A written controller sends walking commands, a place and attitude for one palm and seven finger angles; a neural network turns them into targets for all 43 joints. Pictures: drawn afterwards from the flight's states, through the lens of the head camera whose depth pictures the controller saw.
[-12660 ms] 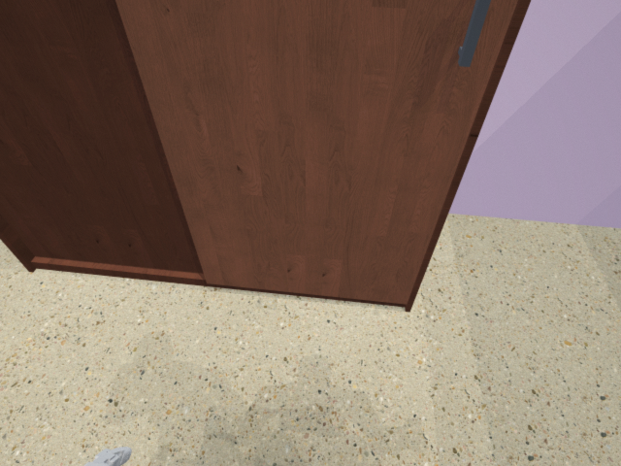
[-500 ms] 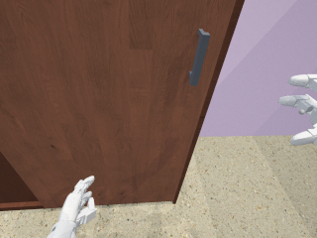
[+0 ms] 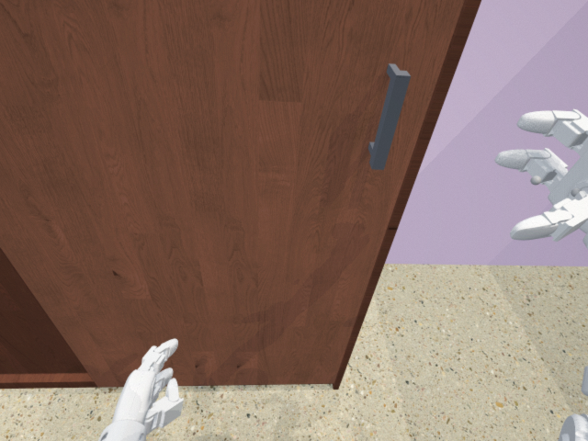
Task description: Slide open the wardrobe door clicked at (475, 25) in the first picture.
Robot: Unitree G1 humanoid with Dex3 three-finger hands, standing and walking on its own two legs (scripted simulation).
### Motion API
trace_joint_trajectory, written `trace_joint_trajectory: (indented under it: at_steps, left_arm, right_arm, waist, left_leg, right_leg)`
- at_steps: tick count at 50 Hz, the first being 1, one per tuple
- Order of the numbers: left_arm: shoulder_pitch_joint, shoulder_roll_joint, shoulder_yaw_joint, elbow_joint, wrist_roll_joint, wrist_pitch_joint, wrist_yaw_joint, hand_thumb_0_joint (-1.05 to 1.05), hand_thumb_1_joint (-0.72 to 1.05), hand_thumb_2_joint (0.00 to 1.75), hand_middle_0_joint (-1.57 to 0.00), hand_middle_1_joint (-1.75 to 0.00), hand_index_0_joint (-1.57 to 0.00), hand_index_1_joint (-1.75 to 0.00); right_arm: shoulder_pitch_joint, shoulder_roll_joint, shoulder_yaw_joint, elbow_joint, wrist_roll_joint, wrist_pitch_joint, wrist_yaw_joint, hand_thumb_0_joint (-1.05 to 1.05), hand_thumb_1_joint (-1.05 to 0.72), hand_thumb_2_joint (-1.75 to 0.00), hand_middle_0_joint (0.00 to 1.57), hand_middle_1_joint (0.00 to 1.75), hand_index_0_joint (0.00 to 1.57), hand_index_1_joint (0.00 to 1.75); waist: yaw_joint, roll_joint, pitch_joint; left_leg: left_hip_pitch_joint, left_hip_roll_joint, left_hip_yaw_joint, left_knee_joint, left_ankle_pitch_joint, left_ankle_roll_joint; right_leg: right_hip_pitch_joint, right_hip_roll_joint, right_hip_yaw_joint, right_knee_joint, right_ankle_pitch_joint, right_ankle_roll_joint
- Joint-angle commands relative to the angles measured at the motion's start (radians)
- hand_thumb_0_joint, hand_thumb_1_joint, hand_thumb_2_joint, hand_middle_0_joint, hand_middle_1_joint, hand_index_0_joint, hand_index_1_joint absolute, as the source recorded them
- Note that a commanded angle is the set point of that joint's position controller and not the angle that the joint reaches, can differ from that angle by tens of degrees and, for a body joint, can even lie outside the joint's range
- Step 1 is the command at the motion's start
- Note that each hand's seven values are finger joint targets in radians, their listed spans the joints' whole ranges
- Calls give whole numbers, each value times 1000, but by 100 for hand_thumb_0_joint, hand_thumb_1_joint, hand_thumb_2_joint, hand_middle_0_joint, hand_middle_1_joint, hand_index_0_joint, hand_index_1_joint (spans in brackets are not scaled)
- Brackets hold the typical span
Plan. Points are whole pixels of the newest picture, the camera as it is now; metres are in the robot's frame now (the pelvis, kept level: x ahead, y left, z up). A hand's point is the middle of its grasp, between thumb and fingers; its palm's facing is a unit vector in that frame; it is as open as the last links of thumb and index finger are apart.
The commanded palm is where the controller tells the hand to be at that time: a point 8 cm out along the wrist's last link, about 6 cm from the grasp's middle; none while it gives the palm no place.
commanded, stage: move the hooked fingers beside the handle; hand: right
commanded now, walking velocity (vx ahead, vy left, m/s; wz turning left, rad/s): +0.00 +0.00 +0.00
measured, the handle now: (384, 118) +0.49 -0.11 +0.25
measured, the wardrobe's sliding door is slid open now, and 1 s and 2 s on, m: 0.00 0.00 0.00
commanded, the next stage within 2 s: none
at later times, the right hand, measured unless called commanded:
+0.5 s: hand (485, 167) +0.37 -0.21 +0.26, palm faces -0.01 +1.00 -0.05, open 14.0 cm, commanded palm +0.34 -0.26 +0.26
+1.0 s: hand (446, 144) +0.41 -0.17 +0.26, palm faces -0.01 +1.00 -0.01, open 14.0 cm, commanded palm +0.39 -0.23 +0.25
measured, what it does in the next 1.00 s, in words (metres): stands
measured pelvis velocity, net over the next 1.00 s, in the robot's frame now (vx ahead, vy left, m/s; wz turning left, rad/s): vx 0.00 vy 0.00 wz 0.01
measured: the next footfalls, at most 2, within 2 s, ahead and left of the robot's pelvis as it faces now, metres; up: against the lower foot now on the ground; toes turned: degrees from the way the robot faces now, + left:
none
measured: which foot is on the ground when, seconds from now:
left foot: down 0.00-1.00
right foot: down 0.00-1.00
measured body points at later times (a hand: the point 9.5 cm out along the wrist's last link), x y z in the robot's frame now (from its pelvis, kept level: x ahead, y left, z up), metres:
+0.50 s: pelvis +0.01 +0.00 +0.00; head -0.02 +0.03 +0.45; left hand +0.21 +0.23 -0.07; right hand +0.36 -0.26 +0.26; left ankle +0.00 +0.13 -0.74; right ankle +0.00 -0.13 -0.74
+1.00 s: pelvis +0.00 +0.00 +0.00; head -0.03 +0.02 +0.45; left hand +0.15 +0.25 -0.09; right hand +0.41 -0.23 +0.26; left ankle +0.00 +0.13 -0.74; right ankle +0.00 -0.13 -0.74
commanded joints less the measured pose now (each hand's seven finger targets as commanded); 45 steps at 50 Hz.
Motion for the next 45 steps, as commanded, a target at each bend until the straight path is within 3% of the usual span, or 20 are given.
trace_joint_trajectory:
  at_steps: [1,2,6,7,8,11,12,15,16,18,21,22,25,26,27,31,33,37,41,45]
  left_arm:
    - [-163,129,58,-166,-6,-39,-6,0,90,90,-20,-30,-20,-30]
    - [-161,136,64,-167,-7,-31,-9,0,90,90,-20,-30,-20,-30]
    - [-165,123,62,-205,-5,-34,-5,0,90,90,-20,-30,-20,-30]
    - [-164,117,60,-203,-1,-37,-2,0,90,90,-20,-30,-20,-30]
    - [-159,125,65,-201,2,-39,1,0,90,90,-20,-30,-20,-30]
    - [-149,119,64,-179,4,-42,11,0,90,90,-20,-30,-20,-30]
    - [-146,121,65,-166,2,-41,11,0,90,90,-20,-30,-20,-30]
    - [-148,119,66,-152,-1,-41,13,0,90,90,-20,-30,-20,-30]
    - [-146,120,66,-150,0,-39,11,0,90,90,-20,-30,-20,-30]
    - [-146,125,70,-151,-1,-30,8,0,90,90,-20,-30,-20,-30]
    - [-149,122,72,-156,1,-22,7,0,90,90,-20,-30,-20,-30]
    - [-144,124,73,-153,4,-20,6,0,90,90,-20,-30,-20,-30]
    - [-149,120,74,-165,7,-15,4,0,90,90,-20,-30,-20,-30]
    - [-153,116,72,-162,6,-13,5,0,90,90,-20,-30,-20,-30]
    - [-146,117,74,-155,6,-11,5,0,90,90,-20,-30,-20,-30]
    - [-139,116,72,-142,4,-3,11,0,90,90,-20,-30,-20,-30]
    - [-128,123,75,-128,2,2,15,0,90,90,-20,-30,-20,-30]
    - [-118,120,77,-122,1,-1,19,0,90,90,-20,-30,-20,-30]
    - [-97,123,80,-108,6,-4,23,0,90,90,-20,-30,-20,-30]
    - [-71,125,84,-90,5,-1,20,0,90,90,-20,-30,-20,-30]
  right_arm:
    - [-323,-277,-73,-49,-29,31,-43,0,50,-30,30,120,30,120]
    - [-312,-283,-74,-46,-33,42,-37,0,50,-30,30,120,30,120]
    - [-432,-253,-36,-215,-16,-13,-17,0,50,-30,30,120,30,120]
    - [-437,-261,-49,-242,-6,-37,-20,0,50,-30,30,120,30,120]
    - [-462,-296,-85,-265,0,-58,-23,0,50,-30,30,120,30,120]
    - [-507,-267,-69,-239,-1,-83,-40,0,50,-30,30,120,30,120]
    - [-500,-269,-67,-209,-6,-77,-53,0,50,-30,30,120,30,120]
    - [-517,-198,5,-160,-33,-40,-80,0,50,-30,30,120,30,120]
    - [-506,-189,11,-139,-36,-25,-87,0,50,-30,30,120,30,120]
    - [-468,-194,5,-106,-39,0,-89,0,50,-30,30,120,30,120]
    - [-504,-168,25,-123,-35,4,-89,0,50,-30,30,120,30,120]
    - [-483,-181,7,-106,-30,0,-92,0,50,-30,30,120,30,120]
    - [-509,-215,-36,-158,-28,-24,-105,0,50,-30,30,120,30,120]
    - [-538,-188,-7,-150,-31,-29,-110,0,50,-30,30,120,30,120]
    - [-546,-201,-16,-144,-33,-37,-122,0,50,-30,30,120,30,120]
    - [-608,-178,23,-92,-55,-34,-144,0,50,-30,30,120,30,120]
    - [-635,-180,37,-39,-61,-31,-147,0,50,-30,30,120,30,120]
    - [-723,-114,113,-28,-65,-47,-145,0,50,-30,30,120,30,120]
    - [-787,-125,95,40,-59,-78,-155,0,50,-30,30,120,30,120]
    - [-803,-125,91,149,-70,-90,-184,0,50,-30,30,120,30,120]
  waist:
    - [-21,5,-111]
    - [-21,49,-125]
    - [-4,27,-249]
    - [-2,58,-266]
    - [-5,27,-308]
    - [3,-27,-292]
    - [2,-9,-260]
    - [8,-70,-192]
    - [6,-49,-183]
    - [1,19,-192]
    - [7,47,-228]
    - [4,96,-230]
    - [-6,57,-287]
    - [3,58,-266]
    - [4,64,-262]
    - [19,-2,-223]
    - [32,43,-194]
    - [48,9,-224]
    - [51,31,-261]
    - [53,37,-241]
  left_leg:
    - [-38,-20,-24,-68,217,41]
    - [-21,-22,-28,-70,250,38]
    - [0,-25,-31,-43,299,41]
    - [10,-28,-33,-46,317,39]
    - [26,-27,-39,-43,332,39]
    - [11,-28,-35,-43,322,42]
    - [1,-28,-38,-53,306,41]
    - [-33,-23,-32,-53,271,45]
    - [-35,-22,-31,-52,273,45]
    - [-18,-22,-33,-53,302,41]
    - [-7,-21,-31,-41,330,39]
    - [5,-23,-31,-42,351,38]
    - [30,-20,-36,-29,384,40]
    - [17,-20,-37,-32,375,39]
    - [18,-19,-38,-38,364,38]
    - [-15,-19,-45,-48,314,41]
    - [-30,-19,-45,-64,278,38]
    - [-35,-19,-48,-67,271,44]
    - [-28,-22,-45,-64,254,47]
    - [-45,-23,-48,-73,220,46]
  right_leg:
    - [21,21,62,-76,180,-40]
    - [23,19,52,-66,205,-46]
    - [106,26,58,-45,248,-48]
    - [120,22,56,-36,261,-50]
    - [137,26,54,-32,273,-52]
    - [150,26,50,-38,270,-45]
    - [132,23,50,-39,257,-45]
    - [108,23,53,-56,234,-38]
    - [101,22,58,-58,234,-39]
    - [88,21,51,-53,248,-46]
    - [100,23,52,-46,265,-46]
    - [92,20,51,-40,279,-49]
    - [115,24,46,-35,310,-48]
    - [110,25,42,-36,298,-47]
    - [105,22,43,-37,289,-47]
    - [96,23,41,-46,252,-45]
    - [78,18,43,-52,215,-48]
    - [106,19,48,-50,220,-51]
    - [112,19,59,-58,210,-47]
    - [85,15,56,-69,184,-45]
